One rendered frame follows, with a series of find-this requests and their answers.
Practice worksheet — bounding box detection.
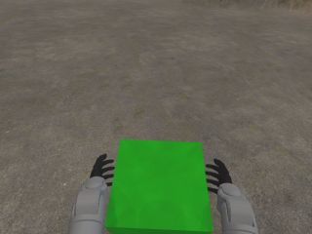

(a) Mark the robot right hand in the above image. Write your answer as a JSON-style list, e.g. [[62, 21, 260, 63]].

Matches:
[[205, 158, 232, 194]]

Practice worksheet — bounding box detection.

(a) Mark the left robot forearm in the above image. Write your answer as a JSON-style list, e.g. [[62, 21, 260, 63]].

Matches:
[[67, 176, 108, 234]]

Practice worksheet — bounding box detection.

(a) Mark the carton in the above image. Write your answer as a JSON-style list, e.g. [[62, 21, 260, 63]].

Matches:
[[104, 139, 214, 234]]

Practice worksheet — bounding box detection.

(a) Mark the robot left hand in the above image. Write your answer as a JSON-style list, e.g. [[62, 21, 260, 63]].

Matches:
[[90, 153, 115, 186]]

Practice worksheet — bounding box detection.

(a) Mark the right robot forearm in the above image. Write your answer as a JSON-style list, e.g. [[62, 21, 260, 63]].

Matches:
[[216, 182, 258, 234]]

